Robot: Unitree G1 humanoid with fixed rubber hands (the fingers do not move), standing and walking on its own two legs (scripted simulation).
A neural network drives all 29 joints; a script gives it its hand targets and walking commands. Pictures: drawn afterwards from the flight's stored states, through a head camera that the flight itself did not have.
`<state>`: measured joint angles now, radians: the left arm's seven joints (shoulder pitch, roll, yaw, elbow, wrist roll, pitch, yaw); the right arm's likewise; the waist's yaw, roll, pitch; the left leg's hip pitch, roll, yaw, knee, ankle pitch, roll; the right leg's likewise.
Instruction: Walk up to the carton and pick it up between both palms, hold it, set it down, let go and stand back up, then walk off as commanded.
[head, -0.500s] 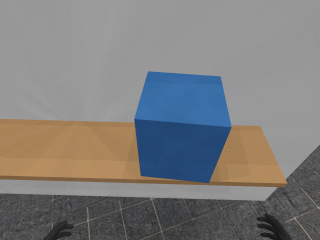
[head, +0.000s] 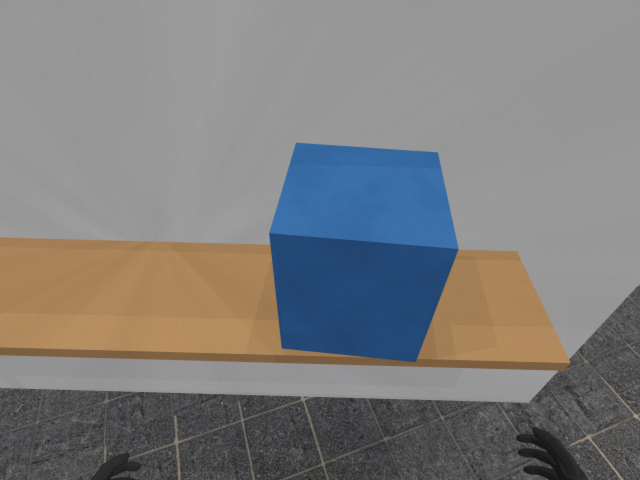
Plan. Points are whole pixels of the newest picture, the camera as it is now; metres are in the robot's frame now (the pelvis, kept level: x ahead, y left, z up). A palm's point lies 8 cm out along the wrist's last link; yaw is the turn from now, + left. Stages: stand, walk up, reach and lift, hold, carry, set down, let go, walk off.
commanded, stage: stand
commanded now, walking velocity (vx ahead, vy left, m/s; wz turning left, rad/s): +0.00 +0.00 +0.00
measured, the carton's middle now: (356, 254) +0.44 -0.03 +0.05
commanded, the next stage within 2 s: walk off in 0.98 s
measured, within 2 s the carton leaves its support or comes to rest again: neither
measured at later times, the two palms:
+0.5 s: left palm out of the picture +0.10 +0.30 -0.08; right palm out of the picture +0.14 -0.29 -0.05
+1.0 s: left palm out of the picture +0.09 +0.30 -0.08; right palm out of the picture +0.14 -0.29 -0.05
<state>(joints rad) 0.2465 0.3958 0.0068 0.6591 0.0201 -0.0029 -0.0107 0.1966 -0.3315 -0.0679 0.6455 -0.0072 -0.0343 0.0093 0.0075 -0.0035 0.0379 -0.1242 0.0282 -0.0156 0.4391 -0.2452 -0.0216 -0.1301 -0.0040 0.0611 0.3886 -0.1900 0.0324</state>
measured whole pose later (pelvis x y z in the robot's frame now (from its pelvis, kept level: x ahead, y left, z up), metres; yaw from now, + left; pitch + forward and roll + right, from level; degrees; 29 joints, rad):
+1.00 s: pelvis -0.02 +0.00 +0.00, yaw +0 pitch -5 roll -1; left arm 0.25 0.41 0.01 0.73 0.02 0.00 -0.01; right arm 0.20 -0.34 -0.06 0.65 0.00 -0.03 0.01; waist 0.01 0.00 0.04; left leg -0.12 0.03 -0.02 0.44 -0.22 -0.02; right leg -0.13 0.00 0.06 0.39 -0.17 0.03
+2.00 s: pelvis -0.26 -0.08 -0.03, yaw -1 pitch -5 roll +5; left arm 0.21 0.39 0.01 0.70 0.02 0.05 0.03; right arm 0.30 -0.43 -0.06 0.65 -0.02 0.10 -0.02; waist 0.00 0.03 0.15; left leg -0.34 -0.10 -0.05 1.03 -0.48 -0.02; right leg -0.46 0.03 0.06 0.49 0.01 -0.02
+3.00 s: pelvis -0.49 +0.01 -0.02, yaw -4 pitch -5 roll +0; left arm 0.40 0.46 0.02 0.68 0.03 0.01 -0.03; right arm 0.40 -0.46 -0.07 0.59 -0.05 0.01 0.00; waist -0.05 -0.02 0.10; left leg -0.32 0.02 -0.07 0.64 -0.37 0.01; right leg -0.54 0.02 0.10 1.13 -0.49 -0.04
